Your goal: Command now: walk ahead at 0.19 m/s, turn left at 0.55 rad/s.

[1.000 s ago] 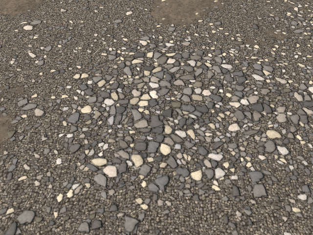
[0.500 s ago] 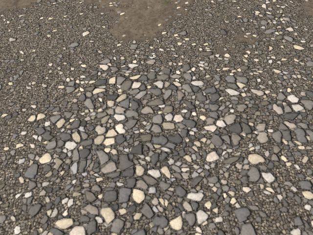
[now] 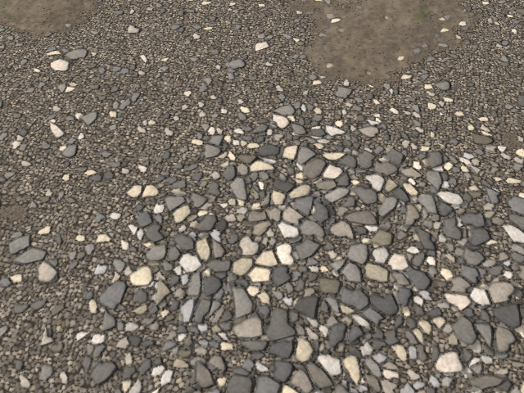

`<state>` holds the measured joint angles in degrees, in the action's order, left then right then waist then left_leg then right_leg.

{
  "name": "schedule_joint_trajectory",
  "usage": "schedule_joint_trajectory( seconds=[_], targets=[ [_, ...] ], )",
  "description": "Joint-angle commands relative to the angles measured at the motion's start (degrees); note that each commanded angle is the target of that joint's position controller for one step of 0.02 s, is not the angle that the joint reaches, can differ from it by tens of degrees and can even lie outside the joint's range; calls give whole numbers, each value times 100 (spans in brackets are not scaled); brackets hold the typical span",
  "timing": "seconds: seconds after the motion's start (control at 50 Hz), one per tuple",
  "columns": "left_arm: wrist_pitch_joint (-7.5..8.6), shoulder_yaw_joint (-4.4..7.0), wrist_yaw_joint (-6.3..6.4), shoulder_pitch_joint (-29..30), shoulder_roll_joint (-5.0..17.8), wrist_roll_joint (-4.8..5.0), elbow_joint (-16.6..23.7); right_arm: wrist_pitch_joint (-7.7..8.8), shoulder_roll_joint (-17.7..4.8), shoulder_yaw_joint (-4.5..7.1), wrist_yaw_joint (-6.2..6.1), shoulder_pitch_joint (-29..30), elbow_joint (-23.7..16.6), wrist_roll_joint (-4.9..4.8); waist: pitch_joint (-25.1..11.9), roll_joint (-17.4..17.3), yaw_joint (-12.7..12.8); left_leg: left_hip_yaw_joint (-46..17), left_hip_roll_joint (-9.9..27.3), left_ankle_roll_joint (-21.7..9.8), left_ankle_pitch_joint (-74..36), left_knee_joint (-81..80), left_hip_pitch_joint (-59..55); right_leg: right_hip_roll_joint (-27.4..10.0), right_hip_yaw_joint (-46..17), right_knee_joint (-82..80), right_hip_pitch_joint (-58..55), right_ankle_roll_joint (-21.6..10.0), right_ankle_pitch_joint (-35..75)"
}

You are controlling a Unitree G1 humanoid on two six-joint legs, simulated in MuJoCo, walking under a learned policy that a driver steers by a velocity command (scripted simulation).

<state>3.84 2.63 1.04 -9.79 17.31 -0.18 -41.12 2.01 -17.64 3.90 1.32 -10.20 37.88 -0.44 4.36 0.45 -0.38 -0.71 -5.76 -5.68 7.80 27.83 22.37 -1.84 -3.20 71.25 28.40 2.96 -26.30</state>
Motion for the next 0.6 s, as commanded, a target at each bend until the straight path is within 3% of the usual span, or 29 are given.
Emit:
schedule_joint_trajectory(
  seconds=[0.02, 0.06, 0.12, 0.18, 0.24, 0.28, 0.3, 0.32, 0.34, 0.36, 0.38, 0.4, 0.42, 0.46, 0.5, 0.54, 0.6],
  targets=[
    [-90, 155, 76, -494, 530, -45, 290, 19, -810, 230, -87, 0, -389, 50, -1035, -240, 254, -1525, 1531, -1191, -3915, -791, -948, -129, -72, -597, 380, 174, 307],
    [-139, 121, 122, -406, 444, -70, 298, -30, -927, 267, -153, -20, -352, 34, -1166, -327, 243, -1364, 1387, -1088, -4022, -698, -802, -5, -27, -1224, 314, 291, 671],
    [-190, 103, 116, -64, 423, -53, 355, -191, -943, 269, -270, 3, -339, -51, -1370, -527, 139, -1382, 1188, -798, -3252, -529, -766, 136, -75, -1972, 129, 359, 1424],
    [-211, 108, 69, 371, 444, -10, 476, -323, -923, 258, -333, -19, -360, -44, -1293, -687, -9, -1760, 1164, -637, -2184, -434, -806, 251, -187, -2600, 53, 339, 1604],
    [-151, 147, 13, 539, 515, 5, 547, -380, -888, 248, -333, -19, -400, -35, -1172, -872, -64, -2275, 1216, -583, -1782, -172, -1064, 377, -307, -3252, -71, 233, 1319],
    [-76, 202, -17, 350, 569, 15, 515, -395, -834, 227, -337, 132, -468, -68, -1111, -992, 94, -2555, 1116, -427, -1606, 94, -1188, 399, -305, -4142, -508, 75, 1554],
    [-30, 235, -23, 142, 600, 8, 450, -398, -766, 203, -341, 245, -516, -88, -1077, -983, 243, -2530, 924, -250, -1289, 313, -1039, 293, -259, -4878, -1050, -60, 2322],
    [-17, 309, 11, -13, 908, -78, 465, -382, -502, 127, -330, 40, -568, -18, -1303, -485, 136, -2236, 622, 19, -108, 974, -556, -611, -891, -4932, -1909, -401, 3266],
    [-100, 385, 57, 172, 1306, -214, 534, -353, -276, 72, -322, -575, -568, 18, -1252, 1104, -317, -1236, -292, 421, 2664, 2102, 640, -1835, -2214, -4870, -2673, -1319, 5201],
    [-140, 378, 41, -218, 1090, -222, 434, -307, -753, 176, -302, -613, -568, 48, -1449, 1552, -92, -866, -144, 731, 3356, 3403, 1187, -2459, -3176, -5023, -2729, -2058, 5330],
    [-146, 293, 44, -138, 798, -169, 502, -328, -1069, 287, -297, -543, -442, -3, -1320, 965, -13, -920, 80, 859, 2959, 4106, 1256, -2169, -2642, -4935, -2573, -2005, 4969],
    [-178, 246, 49, 25, 602, -121, 513, -402, -1043, 313, -323, -424, -334, -35, -1154, 603, -16, -852, 166, 958, 2569, 4350, 1285, -1720, -1953, -4853, -2390, -1713, 4566],
    [-215, 209, 56, 164, 515, -55, 538, -480, -914, 291, -352, -350, -310, -43, -1023, 527, -20, -828, 201, 1029, 2343, 4407, 1281, -1446, -1570, -4889, -2216, -1532, 4207],
    [-288, 195, 70, 295, 568, -51, 499, -537, -575, 189, -337, -250, -362, -52, -865, 643, -61, -573, 219, 1100, 2011, 4028, 955, -1112, -1012, -5048, -1838, -1443, 4040],
    [-340, 210, 81, 272, 581, -72, 448, -511, -350, 100, -327, -129, -415, -48, -962, 903, -1, -321, 269, 1131, 1944, 3201, 663, -994, -732, -5071, -1930, -1470, 4079],
    [-373, 230, 79, 263, 635, -46, 399, -486, -249, 35, -296, -10, -445, -9, -1113, 1059, 79, -199, 413, 1098, 1910, 2313, 156, -1038, -636, -5033, -1959, -1523, 4063],
    [-381, 166, -9, 120, 538, 29, 245, -465, -143, -5, -241, -67, -310, 40, -1107, 1143, 119, -94, 496, 979, 1305, 710, -718, -973, -798, -4994, -1752, -1503, 3337]
  ],
)
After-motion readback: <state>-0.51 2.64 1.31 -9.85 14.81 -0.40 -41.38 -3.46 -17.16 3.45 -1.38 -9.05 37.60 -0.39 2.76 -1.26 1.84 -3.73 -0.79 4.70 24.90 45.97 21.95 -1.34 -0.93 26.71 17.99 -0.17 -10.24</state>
